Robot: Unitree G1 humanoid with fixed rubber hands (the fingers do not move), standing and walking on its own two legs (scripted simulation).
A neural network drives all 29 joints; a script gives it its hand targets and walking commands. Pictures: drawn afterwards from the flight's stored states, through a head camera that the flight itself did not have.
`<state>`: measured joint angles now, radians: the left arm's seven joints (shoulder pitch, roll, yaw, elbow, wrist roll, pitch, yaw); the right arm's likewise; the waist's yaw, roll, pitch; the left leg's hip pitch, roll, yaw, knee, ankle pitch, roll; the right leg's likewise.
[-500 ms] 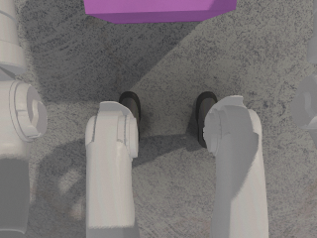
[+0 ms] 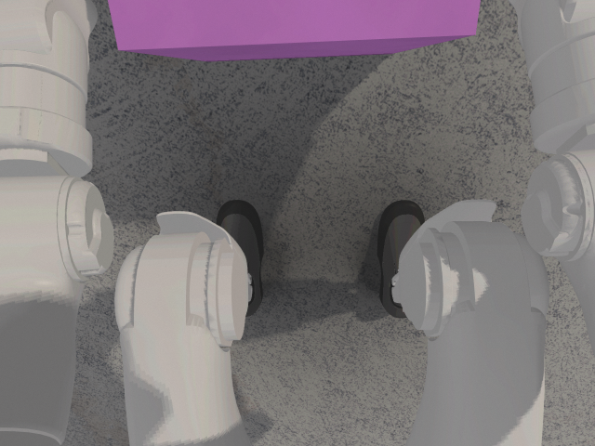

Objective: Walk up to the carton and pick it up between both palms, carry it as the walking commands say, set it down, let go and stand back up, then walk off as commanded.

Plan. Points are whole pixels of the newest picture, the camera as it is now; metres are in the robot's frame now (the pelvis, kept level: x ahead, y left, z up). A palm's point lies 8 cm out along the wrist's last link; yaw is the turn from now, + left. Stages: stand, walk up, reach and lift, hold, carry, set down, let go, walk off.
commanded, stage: reach and lift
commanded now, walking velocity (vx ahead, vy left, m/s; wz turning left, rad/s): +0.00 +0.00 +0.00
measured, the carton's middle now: out of the picture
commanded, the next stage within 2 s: none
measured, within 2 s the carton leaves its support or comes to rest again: leaves its support in 1.64 s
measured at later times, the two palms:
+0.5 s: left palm out of the picture +0.55 +0.22 -0.19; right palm out of the picture +0.56 -0.17 -0.19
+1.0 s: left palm out of the picture +0.56 +0.19 -0.18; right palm out of the picture +0.57 -0.15 -0.19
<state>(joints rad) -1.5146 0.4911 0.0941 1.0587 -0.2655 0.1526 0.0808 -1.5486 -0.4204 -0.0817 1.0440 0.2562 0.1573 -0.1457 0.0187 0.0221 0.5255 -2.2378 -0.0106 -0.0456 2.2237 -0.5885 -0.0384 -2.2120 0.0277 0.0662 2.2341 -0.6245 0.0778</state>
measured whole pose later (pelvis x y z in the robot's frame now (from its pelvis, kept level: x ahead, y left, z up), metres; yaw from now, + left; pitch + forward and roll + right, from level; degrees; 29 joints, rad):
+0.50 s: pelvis +0.00 +0.00 -0.01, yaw +0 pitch +33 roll -1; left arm -1.55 0.49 0.03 1.09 -0.30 0.13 0.10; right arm -1.55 -0.40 -0.06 1.06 0.29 0.14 -0.15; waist 0.01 -0.02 0.52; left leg -2.25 0.01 -0.04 2.25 -0.58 -0.02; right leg -2.22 0.03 0.06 2.26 -0.62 0.08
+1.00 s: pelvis +0.00 +0.00 +0.00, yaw +0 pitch +35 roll +0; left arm -1.62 0.43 0.03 1.15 -0.27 0.09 0.11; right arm -1.60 -0.39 0.03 1.10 0.31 0.11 -0.18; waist 0.02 -0.01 0.52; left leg -2.24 0.00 -0.05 2.21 -0.58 -0.04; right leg -2.21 0.03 0.06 2.22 -0.61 0.07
